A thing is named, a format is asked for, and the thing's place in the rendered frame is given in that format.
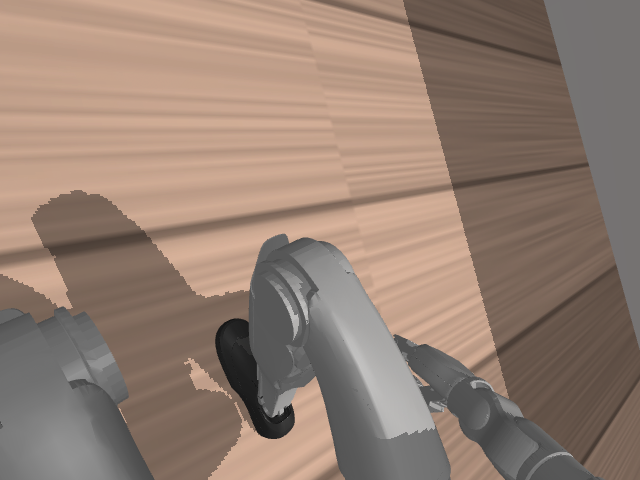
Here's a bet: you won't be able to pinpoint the right robot hand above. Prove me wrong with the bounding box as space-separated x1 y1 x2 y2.
393 334 476 413

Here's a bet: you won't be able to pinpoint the right robot foot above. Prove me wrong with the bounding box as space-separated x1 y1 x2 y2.
215 318 295 439

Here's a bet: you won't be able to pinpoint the right robot arm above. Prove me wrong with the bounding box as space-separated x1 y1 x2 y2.
447 377 605 480

